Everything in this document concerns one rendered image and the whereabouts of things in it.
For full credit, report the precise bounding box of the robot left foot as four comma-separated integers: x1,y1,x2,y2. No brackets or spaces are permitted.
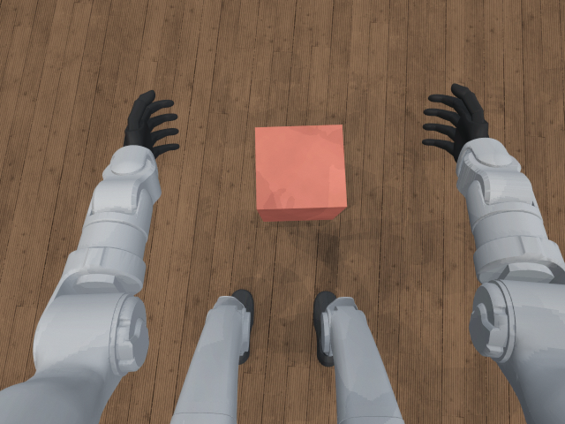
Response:
231,290,254,365

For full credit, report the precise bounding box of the robot right upper arm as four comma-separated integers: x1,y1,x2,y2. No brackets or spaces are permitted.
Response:
469,279,565,424

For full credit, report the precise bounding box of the robot right thigh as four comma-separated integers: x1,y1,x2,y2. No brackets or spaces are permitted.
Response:
320,306,405,424

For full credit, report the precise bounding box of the left robot hand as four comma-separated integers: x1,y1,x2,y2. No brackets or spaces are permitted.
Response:
123,90,180,159

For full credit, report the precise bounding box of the right robot forearm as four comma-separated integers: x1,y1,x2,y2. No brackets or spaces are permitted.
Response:
456,138,565,284

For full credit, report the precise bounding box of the left robot forearm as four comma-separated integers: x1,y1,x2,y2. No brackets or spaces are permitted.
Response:
33,145,162,369

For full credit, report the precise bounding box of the robot left upper arm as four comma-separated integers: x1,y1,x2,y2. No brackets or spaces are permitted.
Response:
0,292,149,424

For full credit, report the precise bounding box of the carton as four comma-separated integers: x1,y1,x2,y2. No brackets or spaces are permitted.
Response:
255,125,347,222

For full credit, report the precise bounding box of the right robot hand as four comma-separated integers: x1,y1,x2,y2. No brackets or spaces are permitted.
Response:
422,83,489,163

